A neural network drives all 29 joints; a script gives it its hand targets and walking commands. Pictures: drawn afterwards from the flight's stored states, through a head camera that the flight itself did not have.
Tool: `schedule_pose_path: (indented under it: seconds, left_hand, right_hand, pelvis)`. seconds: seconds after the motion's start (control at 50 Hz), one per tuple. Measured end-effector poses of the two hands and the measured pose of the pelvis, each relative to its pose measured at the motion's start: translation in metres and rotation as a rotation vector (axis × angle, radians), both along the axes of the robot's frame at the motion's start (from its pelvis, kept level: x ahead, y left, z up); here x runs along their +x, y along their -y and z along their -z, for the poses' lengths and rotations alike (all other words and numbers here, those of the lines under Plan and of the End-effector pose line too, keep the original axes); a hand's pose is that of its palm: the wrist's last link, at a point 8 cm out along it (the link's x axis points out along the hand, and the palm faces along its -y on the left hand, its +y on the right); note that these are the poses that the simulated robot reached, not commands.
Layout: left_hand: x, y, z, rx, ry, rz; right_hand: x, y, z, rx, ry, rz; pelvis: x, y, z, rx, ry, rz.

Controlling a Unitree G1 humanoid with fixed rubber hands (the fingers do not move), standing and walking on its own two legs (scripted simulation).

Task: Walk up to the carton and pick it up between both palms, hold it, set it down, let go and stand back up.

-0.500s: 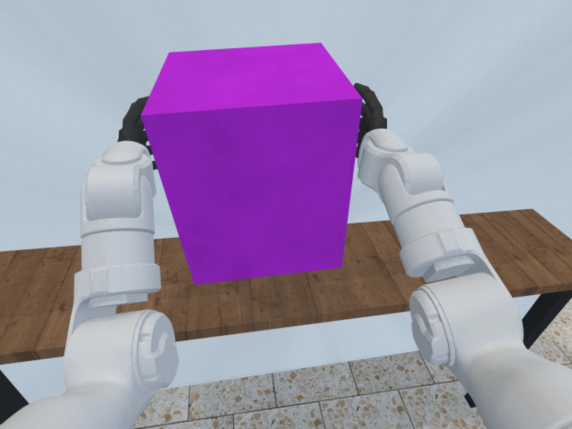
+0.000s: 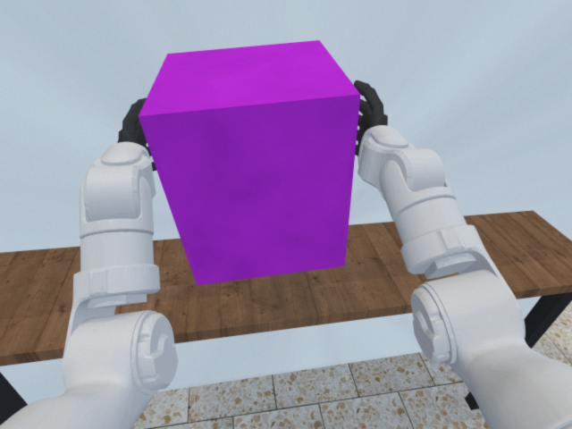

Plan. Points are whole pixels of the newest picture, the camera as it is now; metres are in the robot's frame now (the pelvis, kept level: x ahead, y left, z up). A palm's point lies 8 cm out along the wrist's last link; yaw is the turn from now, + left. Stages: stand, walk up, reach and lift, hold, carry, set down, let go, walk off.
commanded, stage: hold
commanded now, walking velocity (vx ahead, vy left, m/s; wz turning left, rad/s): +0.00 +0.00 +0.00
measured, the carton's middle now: (258, 162) +0.40 +0.00 +0.24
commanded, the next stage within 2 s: none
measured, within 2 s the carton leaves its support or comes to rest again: neither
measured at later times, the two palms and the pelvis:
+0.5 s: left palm (135, 155) +0.38 +0.16 +0.27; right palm (369, 138) +0.38 -0.14 +0.29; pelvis +0.00 +0.00 +0.00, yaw +0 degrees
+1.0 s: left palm (133, 155) +0.37 +0.16 +0.27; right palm (367, 137) +0.38 -0.14 +0.29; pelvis +0.00 +0.00 +0.00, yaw +1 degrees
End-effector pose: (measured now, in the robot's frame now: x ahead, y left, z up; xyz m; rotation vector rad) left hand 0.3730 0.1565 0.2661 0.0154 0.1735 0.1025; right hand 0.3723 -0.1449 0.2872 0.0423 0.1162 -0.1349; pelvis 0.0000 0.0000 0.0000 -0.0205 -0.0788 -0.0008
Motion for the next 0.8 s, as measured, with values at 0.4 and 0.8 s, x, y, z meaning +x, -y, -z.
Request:
schedule_pose_path:
  seconds: [0.4, 0.8]
  left_hand:
    - [0.0024, 0.0003, 0.0008, 0.006, -0.010, -0.002]
    - [0.0022, -0.0014, -0.0012, 0.006, -0.009, -0.003]
  right_hand:
    - [0.0035, 0.0004, 0.0014, -0.008, -0.012, -0.004]
    - [0.0030, -0.0014, 0.0005, 0.002, -0.015, 0.000]
  pelvis:
    - [0.0017, 0.0019, 0.0000, 0.000, -0.003, -0.004]
    - [0.0020, 0.0003, -0.0002, -0.001, -0.004, -0.007]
